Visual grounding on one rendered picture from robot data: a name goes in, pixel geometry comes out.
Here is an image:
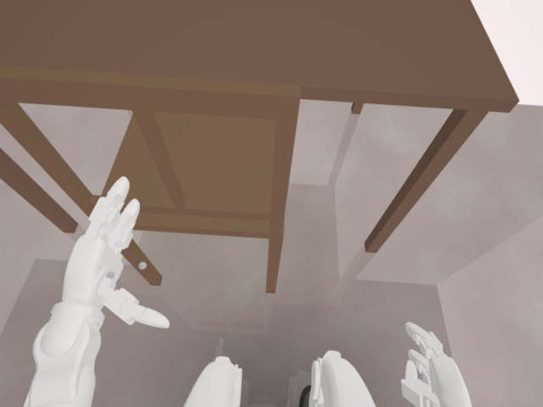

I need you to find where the robot left thigh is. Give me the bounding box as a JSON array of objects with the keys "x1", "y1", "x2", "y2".
[{"x1": 183, "y1": 361, "x2": 242, "y2": 407}]

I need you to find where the robot left hand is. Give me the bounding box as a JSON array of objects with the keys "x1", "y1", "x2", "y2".
[{"x1": 62, "y1": 176, "x2": 170, "y2": 328}]

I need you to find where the table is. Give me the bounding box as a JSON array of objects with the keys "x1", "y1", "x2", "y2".
[{"x1": 0, "y1": 0, "x2": 519, "y2": 253}]

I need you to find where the robot right hand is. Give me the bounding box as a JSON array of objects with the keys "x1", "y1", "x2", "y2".
[{"x1": 401, "y1": 322, "x2": 472, "y2": 407}]

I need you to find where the chair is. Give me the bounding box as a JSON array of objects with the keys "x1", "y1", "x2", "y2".
[{"x1": 0, "y1": 65, "x2": 300, "y2": 293}]

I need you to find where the left robot forearm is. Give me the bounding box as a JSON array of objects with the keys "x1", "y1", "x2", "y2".
[{"x1": 24, "y1": 301, "x2": 105, "y2": 407}]

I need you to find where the robot right shin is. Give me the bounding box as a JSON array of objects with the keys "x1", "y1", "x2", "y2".
[{"x1": 309, "y1": 350, "x2": 341, "y2": 407}]

